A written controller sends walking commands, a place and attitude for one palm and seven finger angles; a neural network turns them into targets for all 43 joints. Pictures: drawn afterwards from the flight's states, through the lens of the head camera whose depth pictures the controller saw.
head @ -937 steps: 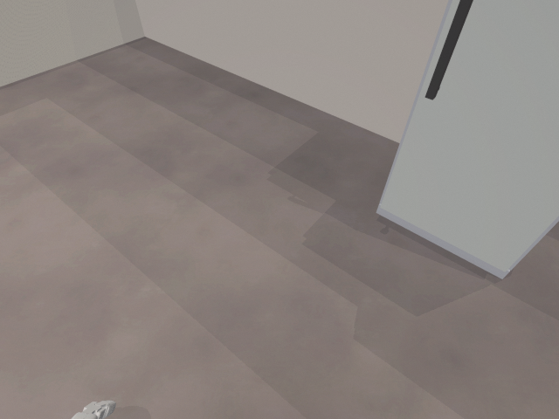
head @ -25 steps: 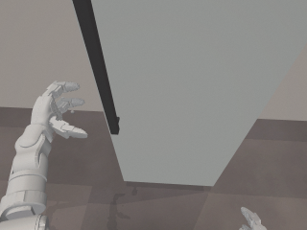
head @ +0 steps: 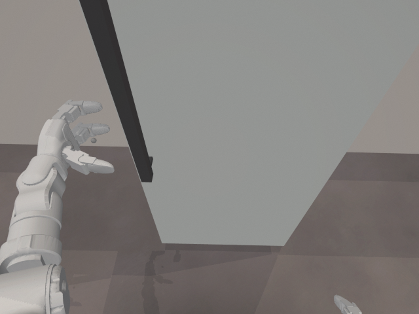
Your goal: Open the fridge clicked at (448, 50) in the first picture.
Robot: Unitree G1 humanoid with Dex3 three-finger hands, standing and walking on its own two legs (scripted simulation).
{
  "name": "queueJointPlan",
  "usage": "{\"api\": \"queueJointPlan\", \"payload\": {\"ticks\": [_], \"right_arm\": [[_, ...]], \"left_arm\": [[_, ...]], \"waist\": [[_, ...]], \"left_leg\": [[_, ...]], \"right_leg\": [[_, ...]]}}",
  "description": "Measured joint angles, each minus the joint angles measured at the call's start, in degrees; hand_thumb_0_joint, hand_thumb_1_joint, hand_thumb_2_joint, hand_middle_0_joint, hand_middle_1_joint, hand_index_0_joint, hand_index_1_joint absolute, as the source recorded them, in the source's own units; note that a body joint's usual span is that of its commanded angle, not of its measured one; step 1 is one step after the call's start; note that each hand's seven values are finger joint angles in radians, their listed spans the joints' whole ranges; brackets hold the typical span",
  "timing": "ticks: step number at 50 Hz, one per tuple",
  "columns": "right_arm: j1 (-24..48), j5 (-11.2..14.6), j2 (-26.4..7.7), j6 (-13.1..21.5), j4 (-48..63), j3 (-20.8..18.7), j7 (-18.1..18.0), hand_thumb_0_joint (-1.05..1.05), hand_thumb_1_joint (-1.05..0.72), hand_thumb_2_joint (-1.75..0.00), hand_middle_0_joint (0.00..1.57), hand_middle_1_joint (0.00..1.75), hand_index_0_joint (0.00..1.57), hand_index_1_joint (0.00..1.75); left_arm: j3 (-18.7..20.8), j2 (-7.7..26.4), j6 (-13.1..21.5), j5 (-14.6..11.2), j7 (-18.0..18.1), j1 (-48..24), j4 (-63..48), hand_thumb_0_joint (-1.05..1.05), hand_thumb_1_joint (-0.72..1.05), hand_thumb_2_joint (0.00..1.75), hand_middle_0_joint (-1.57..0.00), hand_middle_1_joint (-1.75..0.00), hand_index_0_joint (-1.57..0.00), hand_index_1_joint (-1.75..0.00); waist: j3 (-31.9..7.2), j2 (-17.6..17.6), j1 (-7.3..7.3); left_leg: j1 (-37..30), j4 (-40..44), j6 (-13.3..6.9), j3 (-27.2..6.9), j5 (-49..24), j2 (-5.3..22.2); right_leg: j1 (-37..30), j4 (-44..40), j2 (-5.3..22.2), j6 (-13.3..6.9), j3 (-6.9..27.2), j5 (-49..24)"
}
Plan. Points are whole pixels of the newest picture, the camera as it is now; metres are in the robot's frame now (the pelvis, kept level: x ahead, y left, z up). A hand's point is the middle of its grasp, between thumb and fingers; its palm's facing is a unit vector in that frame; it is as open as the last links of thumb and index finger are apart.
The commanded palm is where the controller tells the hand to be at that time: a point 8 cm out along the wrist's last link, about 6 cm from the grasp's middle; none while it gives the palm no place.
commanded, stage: move the hooked fingers beside the handle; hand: left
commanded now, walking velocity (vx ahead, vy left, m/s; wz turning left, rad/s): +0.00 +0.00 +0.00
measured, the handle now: (130, 104) +0.47 +0.16 +0.16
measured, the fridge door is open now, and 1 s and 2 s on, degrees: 0 0 0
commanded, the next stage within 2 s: feel for the door with the fingertips in 0.86 s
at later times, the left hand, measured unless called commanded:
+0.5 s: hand (90, 136) +0.41 +0.23 +0.12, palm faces +0.03 -1.00 -0.02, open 14.0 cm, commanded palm +0.38 +0.28 +0.12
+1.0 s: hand (97, 137) +0.41 +0.22 +0.13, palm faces +0.03 -1.00 -0.02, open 14.0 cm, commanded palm +0.38 +0.27 +0.12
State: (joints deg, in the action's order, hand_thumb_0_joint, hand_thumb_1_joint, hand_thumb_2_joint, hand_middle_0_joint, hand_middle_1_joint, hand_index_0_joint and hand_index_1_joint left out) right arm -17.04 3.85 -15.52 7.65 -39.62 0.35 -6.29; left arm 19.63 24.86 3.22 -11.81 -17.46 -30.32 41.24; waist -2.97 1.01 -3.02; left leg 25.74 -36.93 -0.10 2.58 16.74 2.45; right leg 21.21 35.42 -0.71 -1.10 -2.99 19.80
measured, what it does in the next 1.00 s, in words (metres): stands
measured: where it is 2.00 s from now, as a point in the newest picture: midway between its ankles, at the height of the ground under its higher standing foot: outside the picture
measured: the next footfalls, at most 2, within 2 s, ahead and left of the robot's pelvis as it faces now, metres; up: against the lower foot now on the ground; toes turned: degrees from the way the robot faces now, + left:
none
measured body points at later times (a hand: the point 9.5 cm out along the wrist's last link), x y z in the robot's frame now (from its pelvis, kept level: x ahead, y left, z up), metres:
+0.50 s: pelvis +0.00 +0.01 +0.00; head +0.03 +0.02 +0.45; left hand +0.40 +0.29 +0.13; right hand +0.08 -0.26 -0.11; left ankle +0.02 +0.12 -0.72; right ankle -0.02 -0.11 -0.72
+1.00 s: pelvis +0.00 +0.01 +0.00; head +0.02 +0.01 +0.45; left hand +0.40 +0.27 +0.13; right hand +0.09 -0.26 -0.11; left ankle +0.02 +0.12 -0.72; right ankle -0.02 -0.11 -0.72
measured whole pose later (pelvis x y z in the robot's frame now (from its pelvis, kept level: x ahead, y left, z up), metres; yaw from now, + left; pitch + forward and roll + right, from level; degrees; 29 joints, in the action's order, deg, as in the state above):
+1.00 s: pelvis +0.00 +0.01 +0.00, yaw +0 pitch +6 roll -1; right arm -17.9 3.8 -14.7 6.3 -39.2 0.7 -5.3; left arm 17.5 22.8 5.9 -11.2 -15.0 -31.4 42.0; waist -3.8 1.7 -2.8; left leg 26.3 -37.7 -0.6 2.8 16.9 2.3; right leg 21.6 35.5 -0.6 -0.6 -2.7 19.5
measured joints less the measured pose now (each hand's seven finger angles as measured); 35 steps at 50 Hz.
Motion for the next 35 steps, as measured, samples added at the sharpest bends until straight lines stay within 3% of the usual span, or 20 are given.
{"api": "queueJointPlan", "payload": {"ticks": [8,14,23,29,35], "right_arm": [[-0.1,-0.2,0.5,-0.5,-0.5,0.3,0.4,0.01,-0.91,-0.9,0.2,0.3,0.2,0.3],[-1.4,-0.2,0.5,-1.3,0.4,0.2,0.8,0.01,-0.91,-0.9,0.2,0.3,0.2,0.3],[-1.6,-0.2,0.7,-1.2,-0.2,0.2,0.6,0.01,-0.91,-0.9,0.2,0.3,0.2,0.3],[-1.2,0.1,0.4,-1.3,-0.3,0.2,0.6,0.01,-0.91,-0.9,0.2,0.3,0.2,0.3],[-0.6,-0.1,0.6,-1.0,0.3,0.2,0.9,0.01,-0.91,-0.9,0.2,0.3,0.2,0.3]], "left_arm": [[-0.6,-0.3,2.5,0.7,0.6,-4.3,3.6,-0.02,-0.5,0.3,-0.3,-1.2,-0.3,-1.2],[-0.2,-0.4,1.9,0.9,0.9,-2.4,4.2,-0.01,-0.5,0.3,-0.3,-1.2,-0.3,-1.2],[-0.4,-0.4,4.3,1.1,1.5,-2.1,2.3,-0.02,-0.5,0.3,-0.3,-1.2,-0.3,-1.2],[-2.1,-0.8,2.3,0.2,0.7,-3.4,3.6,-0.02,-0.5,0.3,-0.3,-1.2,-0.3,-1.2],[-3.3,-3.2,2.2,0.9,2.8,-2.2,1.5,-0.02,-0.5,0.3,-0.3,-1.2,-0.3,-1.2]], "waist": [[-0.3,-0.3,-0.48],[-1.0,0.2,-0.79],[-0.4,-0.3,-0.42],[-0.8,0.1,-0.19],[-0.8,0.4,-0.06]], "left_leg": [[1.6,-1.1,-0.3,0.0,0.3,-0.1],[1.6,-1.1,-0.7,0.6,0.5,-0.2],[2.0,-2.0,-0.9,0.3,0.7,-0.2],[2.1,-1.9,-1.2,0.1,0.6,-0.5],[1.9,-1.8,-1.2,0.2,0.5,-0.7]], "right_leg": [[1.4,0.7,0.2,0.3,0.0,0.0],[1.7,0.7,0.3,0.7,0.7,0.0],[1.4,0.7,0.2,0.8,0.4,-0.1],[1.4,0.6,0.6,1.1,0.1,-0.2],[1.3,0.7,0.8,1.2,0.2,-0.2]]}}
